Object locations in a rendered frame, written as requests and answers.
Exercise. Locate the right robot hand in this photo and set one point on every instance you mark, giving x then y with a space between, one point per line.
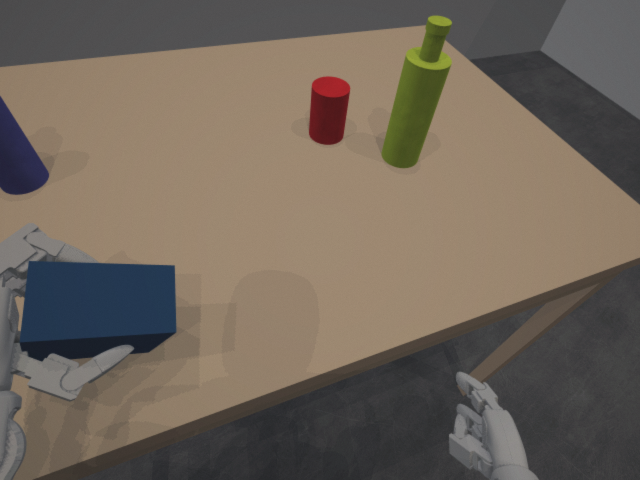
495 440

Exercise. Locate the left robot hand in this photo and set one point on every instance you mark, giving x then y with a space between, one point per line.
55 375

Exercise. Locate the left robot forearm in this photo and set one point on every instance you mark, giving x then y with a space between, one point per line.
12 437

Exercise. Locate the table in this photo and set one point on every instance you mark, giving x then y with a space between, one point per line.
297 264

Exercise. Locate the sponge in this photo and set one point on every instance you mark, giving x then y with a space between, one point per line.
79 310

